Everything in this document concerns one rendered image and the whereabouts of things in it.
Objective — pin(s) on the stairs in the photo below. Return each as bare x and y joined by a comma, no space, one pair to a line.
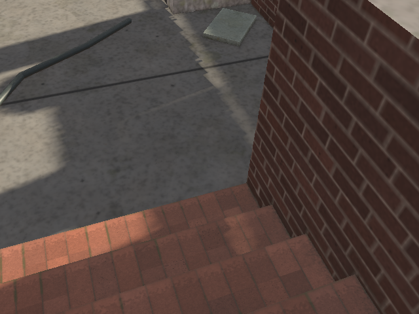
217,253

